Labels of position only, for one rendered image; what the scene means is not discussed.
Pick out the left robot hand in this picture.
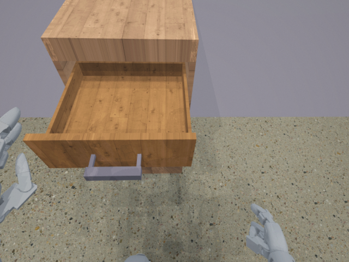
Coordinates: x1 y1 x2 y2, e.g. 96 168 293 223
0 107 37 224

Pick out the drawer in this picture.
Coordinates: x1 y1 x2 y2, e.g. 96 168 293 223
23 61 196 168

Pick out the handle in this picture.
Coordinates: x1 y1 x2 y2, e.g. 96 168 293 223
83 154 142 181

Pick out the robot right forearm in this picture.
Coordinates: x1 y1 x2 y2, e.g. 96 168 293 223
268 251 295 262

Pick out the cabinet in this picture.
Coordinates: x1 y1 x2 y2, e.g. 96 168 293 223
41 0 199 174

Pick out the right robot hand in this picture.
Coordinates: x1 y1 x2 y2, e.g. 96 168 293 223
246 204 288 259

